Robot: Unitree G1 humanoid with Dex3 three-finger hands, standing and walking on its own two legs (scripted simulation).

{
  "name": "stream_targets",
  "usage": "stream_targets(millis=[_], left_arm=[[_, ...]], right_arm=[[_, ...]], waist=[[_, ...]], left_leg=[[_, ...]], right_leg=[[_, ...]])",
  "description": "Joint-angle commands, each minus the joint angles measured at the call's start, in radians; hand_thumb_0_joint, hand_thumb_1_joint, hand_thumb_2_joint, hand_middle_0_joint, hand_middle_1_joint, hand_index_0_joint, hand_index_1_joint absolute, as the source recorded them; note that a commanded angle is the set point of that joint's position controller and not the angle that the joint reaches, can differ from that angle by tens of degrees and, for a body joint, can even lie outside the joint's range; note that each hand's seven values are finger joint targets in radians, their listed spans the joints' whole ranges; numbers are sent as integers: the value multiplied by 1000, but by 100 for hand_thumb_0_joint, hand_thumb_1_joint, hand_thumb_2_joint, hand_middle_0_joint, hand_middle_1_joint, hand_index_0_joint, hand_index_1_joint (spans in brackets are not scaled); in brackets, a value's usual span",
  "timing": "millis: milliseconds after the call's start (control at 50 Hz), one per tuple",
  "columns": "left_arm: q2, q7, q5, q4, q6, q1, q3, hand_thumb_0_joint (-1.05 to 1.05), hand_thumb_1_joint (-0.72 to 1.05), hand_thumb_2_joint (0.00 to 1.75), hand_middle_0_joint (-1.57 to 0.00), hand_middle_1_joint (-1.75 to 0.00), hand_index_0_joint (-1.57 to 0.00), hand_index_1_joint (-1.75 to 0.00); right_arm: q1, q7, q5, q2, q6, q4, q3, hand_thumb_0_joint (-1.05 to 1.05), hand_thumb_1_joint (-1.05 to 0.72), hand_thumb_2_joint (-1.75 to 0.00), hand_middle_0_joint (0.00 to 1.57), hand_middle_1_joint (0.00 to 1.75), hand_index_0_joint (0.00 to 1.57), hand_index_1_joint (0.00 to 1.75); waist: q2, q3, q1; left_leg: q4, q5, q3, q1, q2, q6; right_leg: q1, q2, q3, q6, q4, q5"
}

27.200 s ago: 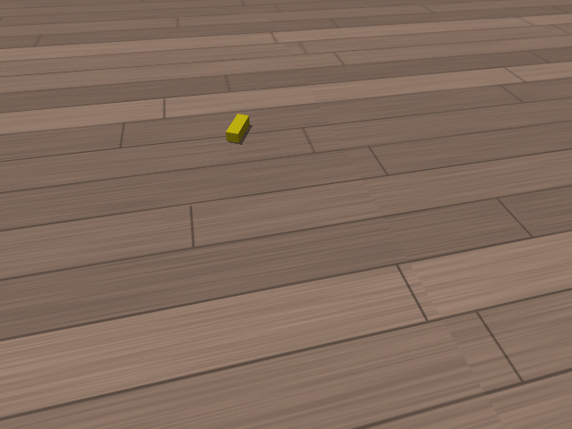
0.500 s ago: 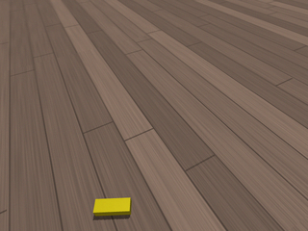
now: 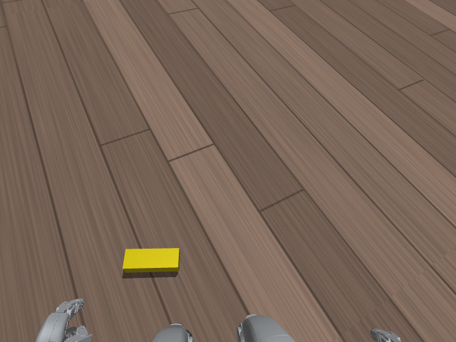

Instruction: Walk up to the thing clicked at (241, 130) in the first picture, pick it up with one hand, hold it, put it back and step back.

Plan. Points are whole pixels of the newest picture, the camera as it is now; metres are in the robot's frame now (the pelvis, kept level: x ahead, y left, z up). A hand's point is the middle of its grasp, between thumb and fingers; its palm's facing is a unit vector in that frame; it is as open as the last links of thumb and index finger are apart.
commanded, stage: walk up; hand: left
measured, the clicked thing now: (152, 260) +0.46 +0.24 -0.73
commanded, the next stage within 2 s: none
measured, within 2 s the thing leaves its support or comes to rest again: neither
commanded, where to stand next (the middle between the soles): +0.11 -0.02 m, yaw +0 degrees
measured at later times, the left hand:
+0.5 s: hand out of the picture +0.02 +0.27 -0.14, palm faces -0.03 -0.93 -0.37, open 7.4 cm
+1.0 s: hand out of the picture +0.07 +0.24 -0.13, palm faces +0.04 -0.88 -0.48, open 7.4 cm
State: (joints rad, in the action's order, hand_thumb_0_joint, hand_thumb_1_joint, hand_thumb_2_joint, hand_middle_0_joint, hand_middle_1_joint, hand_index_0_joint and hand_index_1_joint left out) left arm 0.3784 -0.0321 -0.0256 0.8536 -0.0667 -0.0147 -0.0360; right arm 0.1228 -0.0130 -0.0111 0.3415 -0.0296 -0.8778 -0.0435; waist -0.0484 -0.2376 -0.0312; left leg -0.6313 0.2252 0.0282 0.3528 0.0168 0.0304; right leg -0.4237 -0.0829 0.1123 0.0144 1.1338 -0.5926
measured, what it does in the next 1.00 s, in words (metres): steps on the spot: right foot, then left foot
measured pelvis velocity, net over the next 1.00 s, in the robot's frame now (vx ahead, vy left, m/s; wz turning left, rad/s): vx -0.05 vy -0.03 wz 0.06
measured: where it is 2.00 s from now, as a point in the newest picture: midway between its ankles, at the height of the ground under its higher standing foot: outside the picture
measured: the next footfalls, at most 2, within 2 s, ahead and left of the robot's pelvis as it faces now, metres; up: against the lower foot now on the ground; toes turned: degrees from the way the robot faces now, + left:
right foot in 0.20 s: -0.04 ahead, -0.12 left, +0.00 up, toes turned -1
left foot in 0.44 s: +0.02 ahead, +0.12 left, +0.00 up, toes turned -3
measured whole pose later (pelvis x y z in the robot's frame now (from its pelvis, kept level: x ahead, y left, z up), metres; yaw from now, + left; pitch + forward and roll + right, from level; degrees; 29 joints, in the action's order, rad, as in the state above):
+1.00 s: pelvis -0.05 -0.03 -0.01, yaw +3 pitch -4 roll +1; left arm 0.33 -0.04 0.02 0.84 0.01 -0.10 -0.04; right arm 0.22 0.02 -0.02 0.46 -0.10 -0.79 -0.09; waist 0.10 -0.20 -0.01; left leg -1.33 0.47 0.16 0.48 0.09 -0.01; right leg -0.48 0.09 -0.04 0.00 0.64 -0.10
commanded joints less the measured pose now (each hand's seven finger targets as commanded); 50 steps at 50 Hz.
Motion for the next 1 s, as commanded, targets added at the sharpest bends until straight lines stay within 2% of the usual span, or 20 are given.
stream_targets(millis=[0,100,160,180,220,240,280,320,400,440,460,480,500,580,700,760,800,820,900,980], left_arm=[[193,-9,-4,-14,1,-170,-72,0,90,90,-20,-30,-20,-30],[185,1,29,-6,59,-168,-61,0,90,90,-20,-30,-20,-30],[167,8,51,68,85,-270,-71,0,90,90,-20,-30,-20,-30],[181,6,66,77,95,-267,-77,0,90,90,-20,-30,-20,-30],[281,9,83,3,93,-118,-97,0,90,90,-20,-30,-20,-30],[326,13,82,-20,90,-51,-95,0,90,90,-20,-30,-20,-30],[193,19,62,-26,102,27,-62,0,90,90,-20,-30,-20,-30],[192,20,64,15,115,-76,-70,0,90,90,-20,-30,-20,-30],[268,59,67,-7,93,-173,-96,0,90,90,-20,-30,-20,-30],[196,66,66,-31,85,-184,-72,0,90,90,-20,-30,-20,-30],[141,69,49,-50,87,-167,-61,0,90,90,-20,-30,-20,-30],[231,58,62,-48,87,-131,-91,0,90,90,-20,-30,-20,-30],[255,59,59,-55,93,-143,-91,0,90,90,-20,-30,-20,-30],[231,81,50,-46,104,-227,-89,0,90,90,-20,-30,-20,-30],[181,-1,0,23,110,-285,-74,0,90,90,-20,-30,-20,-30],[268,-23,19,40,102,-343,-108,0,90,90,-20,-30,-20,-30],[329,-24,35,-19,100,-269,-115,0,90,90,-20,-30,-20,-30],[346,-29,38,-51,95,-193,-111,0,90,90,-20,-30,-20,-30],[308,-34,37,-68,82,-102,-124,0,90,90,-20,-30,-20,-30],[290,-55,51,-49,86,-190,-132,0,90,90,-20,-30,-20,-30]], right_arm=[[-38,-23,-16,247,11,117,-70,0,-90,-90,20,30,20,30],[52,12,-36,262,4,113,-84,0,-90,-90,20,30,20,30],[13,22,-31,275,-15,106,-78,0,-90,-90,20,30,20,30],[31,18,-18,233,-16,91,-63,0,-90,-90,20,30,20,30],[-8,15,-5,186,4,102,-41,0,-90,-90,20,30,20,30],[-33,7,-7,258,8,81,-66,0,-90,-90,20,30,20,30],[9,26,8,223,27,36,-56,0,-90,-90,20,30,20,30],[26,29,7,184,41,28,-32,0,-90,-90,20,30,20,30],[104,26,-7,246,83,16,-58,0,-90,-90,20,30,20,30],[239,19,-17,295,110,-8,-93,0,-90,-90,20,30,20,30],[308,16,-33,380,119,-12,-115,0,-90,-90,20,30,20,30],[320,19,-20,402,121,1,-122,0,-90,-90,20,30,20,30],[292,18,-15,399,124,18,-121,0,-90,-90,20,30,20,30],[243,21,-5,309,139,57,-85,0,-90,-90,20,30,20,30],[95,22,-12,252,37,113,-56,0,-90,-90,20,30,20,30],[118,18,15,196,-9,136,-56,0,-90,-90,20,30,20,30],[261,5,12,181,-35,108,-51,0,-90,-90,20,30,20,30],[274,-1,6,249,-59,104,-82,0,-90,-90,20,30,20,30],[313,13,-2,298,-69,76,-109,0,-90,-90,20,30,20,30],[262,41,-25,286,-84,117,-107,0,-90,-90,20,30,20,30]], waist=[[214,304,53],[237,373,-21],[193,333,33],[121,302,38],[-108,134,56],[-124,75,51],[-49,41,-9],[-136,134,25],[-160,148,42],[34,204,-24],[238,206,-50],[134,129,-62],[114,88,-39],[157,138,10],[337,174,43],[124,222,83],[-99,267,30],[-81,263,30],[-83,249,0],[-108,313,55]], left_leg=[[160,-590,154,-144,-211,182],[192,-4,208,-313,-216,199],[135,114,180,-125,-190,153],[67,123,165,-16,-162,96],[-129,309,67,173,37,-31],[-235,282,114,-32,-18,-35],[-115,147,100,-115,-6,-31],[-54,111,51,-23,18,-19],[194,165,-71,-99,42,-7],[288,259,199,-444,-73,63],[411,470,633,-522,-315,179],[456,523,744,-395,-397,256],[470,515,732,-332,-418,292],[403,189,371,-280,-253,196],[84,-613,53,-54,-89,108],[-118,-170,93,74,5,24],[-477,389,132,87,96,-24],[-631,411,149,59,64,-21],[-762,247,180,91,41,-34],[-699,217,162,182,52,-53]], right_leg=[[16,-3,36,-9,147,48],[66,59,-101,-37,-370,20],[307,41,-141,0,-782,189],[376,75,-43,26,-847,203],[121,411,421,187,-943,-160],[-149,479,443,243,-965,-214],[-69,296,142,139,-890,112],[193,249,74,106,-847,365],[263,251,76,132,-769,127],[-32,179,1,79,-490,77],[-281,50,-126,25,-212,29],[-298,103,-24,34,-133,9],[-278,142,10,35,-115,47],[-150,166,-35,16,-238,171],[205,81,-194,-28,-536,451],[342,139,-129,-2,-636,653],[240,501,274,126,-800,785],[138,554,342,233,-824,618],[45,406,159,152,-801,189],[199,370,122,133,-759,111]])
